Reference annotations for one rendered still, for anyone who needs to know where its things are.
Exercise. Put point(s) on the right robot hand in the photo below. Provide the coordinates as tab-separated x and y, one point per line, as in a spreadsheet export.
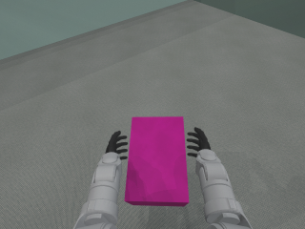
202	141

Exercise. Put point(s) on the carton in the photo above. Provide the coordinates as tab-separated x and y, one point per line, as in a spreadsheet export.
157	165

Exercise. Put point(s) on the robot left forearm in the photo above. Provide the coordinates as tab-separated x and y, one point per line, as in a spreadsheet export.
101	205

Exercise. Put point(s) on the robot right forearm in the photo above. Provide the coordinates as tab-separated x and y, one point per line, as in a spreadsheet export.
220	203

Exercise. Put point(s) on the left robot hand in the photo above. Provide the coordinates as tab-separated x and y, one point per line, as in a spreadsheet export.
113	145

